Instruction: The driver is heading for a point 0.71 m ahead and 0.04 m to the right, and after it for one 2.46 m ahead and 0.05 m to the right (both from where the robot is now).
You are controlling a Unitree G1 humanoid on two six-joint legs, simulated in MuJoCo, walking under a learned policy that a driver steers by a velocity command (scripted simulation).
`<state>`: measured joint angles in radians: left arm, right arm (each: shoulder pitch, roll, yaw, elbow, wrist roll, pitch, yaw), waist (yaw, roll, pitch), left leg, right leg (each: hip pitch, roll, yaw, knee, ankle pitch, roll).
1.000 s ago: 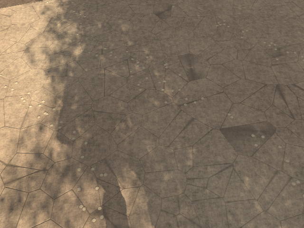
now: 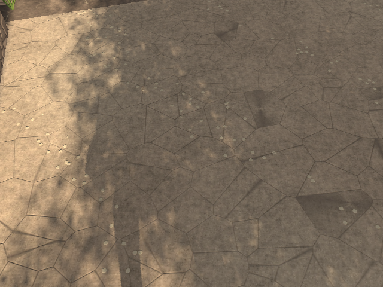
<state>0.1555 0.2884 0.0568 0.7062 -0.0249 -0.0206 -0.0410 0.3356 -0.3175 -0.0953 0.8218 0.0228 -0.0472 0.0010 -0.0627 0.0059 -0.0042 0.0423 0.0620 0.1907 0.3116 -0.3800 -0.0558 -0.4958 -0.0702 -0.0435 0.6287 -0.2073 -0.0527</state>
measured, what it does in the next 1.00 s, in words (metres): walks ahead: right foot, then left foot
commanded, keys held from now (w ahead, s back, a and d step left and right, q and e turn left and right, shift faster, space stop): w+e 0.40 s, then w+q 0.60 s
